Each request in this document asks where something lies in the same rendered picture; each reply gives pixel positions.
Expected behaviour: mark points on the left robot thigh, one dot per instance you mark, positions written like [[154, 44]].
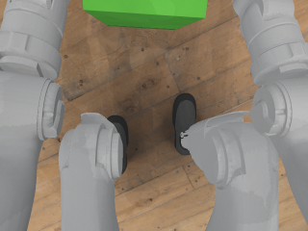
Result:
[[88, 182]]

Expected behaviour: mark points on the robot left upper arm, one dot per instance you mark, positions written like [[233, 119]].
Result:
[[31, 111]]

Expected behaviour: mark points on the robot right foot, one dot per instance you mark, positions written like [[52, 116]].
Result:
[[183, 117]]

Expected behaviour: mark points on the left robot forearm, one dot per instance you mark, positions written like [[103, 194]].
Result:
[[31, 34]]

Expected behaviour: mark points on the carton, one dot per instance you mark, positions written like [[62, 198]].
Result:
[[147, 14]]

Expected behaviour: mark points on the robot right upper arm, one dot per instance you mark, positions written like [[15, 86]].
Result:
[[280, 111]]

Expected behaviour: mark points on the right robot forearm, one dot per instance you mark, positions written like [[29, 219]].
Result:
[[273, 39]]

